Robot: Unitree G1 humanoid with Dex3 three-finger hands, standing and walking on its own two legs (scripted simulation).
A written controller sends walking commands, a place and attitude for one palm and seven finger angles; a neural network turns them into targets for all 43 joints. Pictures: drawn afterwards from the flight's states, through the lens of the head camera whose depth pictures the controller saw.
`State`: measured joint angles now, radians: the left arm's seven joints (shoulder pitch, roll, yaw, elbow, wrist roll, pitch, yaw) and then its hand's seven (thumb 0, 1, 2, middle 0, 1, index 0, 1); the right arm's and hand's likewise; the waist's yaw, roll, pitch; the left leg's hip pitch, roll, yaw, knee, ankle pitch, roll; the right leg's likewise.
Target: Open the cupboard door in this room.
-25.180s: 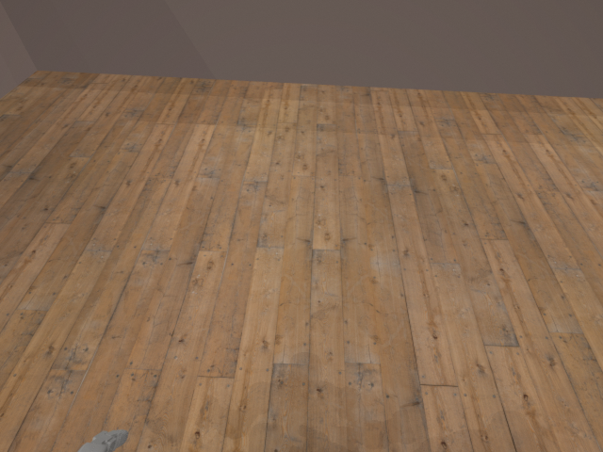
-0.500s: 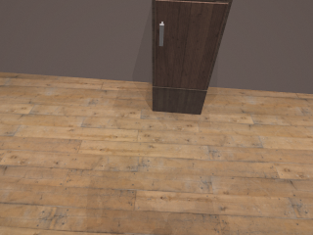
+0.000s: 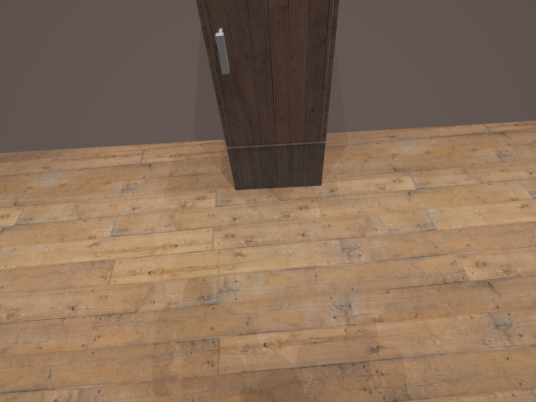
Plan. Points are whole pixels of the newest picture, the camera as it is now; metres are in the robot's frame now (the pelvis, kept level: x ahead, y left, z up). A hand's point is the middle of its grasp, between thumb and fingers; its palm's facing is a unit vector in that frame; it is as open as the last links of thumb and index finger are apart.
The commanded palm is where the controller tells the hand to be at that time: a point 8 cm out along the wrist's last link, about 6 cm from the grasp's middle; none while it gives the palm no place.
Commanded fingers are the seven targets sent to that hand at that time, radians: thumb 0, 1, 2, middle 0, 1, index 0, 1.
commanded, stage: walk to a spot facing it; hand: left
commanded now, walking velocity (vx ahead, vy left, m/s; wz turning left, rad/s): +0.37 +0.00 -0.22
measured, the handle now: (223, 51) +1.11 +0.24 -0.02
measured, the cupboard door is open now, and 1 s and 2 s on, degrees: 0 0 0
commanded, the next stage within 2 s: turn to face it in 0.38 s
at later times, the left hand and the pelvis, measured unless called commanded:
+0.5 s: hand out of the picture +0.13 +0.19 -0.17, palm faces +0.00 -0.99 -0.13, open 7.3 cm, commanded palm none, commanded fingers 0.00 0.90 0.90 -0.20 -0.30 -0.20 -0.30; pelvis +0.22 +0.03 +0.00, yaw -7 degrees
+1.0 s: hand (215, 256) +0.42 +0.17 -0.14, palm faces -0.05 -0.98 -0.20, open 7.3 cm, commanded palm none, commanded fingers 0.00 0.90 0.90 -0.20 -0.30 -0.20 -0.30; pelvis +0.31 +0.01 +0.01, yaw -1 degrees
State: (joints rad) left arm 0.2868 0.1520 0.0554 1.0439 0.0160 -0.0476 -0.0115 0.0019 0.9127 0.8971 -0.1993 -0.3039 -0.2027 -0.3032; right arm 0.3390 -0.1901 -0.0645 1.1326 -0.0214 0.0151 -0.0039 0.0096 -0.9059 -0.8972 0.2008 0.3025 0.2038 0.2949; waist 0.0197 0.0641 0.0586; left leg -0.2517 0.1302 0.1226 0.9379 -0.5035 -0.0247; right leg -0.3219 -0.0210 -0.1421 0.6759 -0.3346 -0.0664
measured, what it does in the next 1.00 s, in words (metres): walks ahead: left foot, then right foot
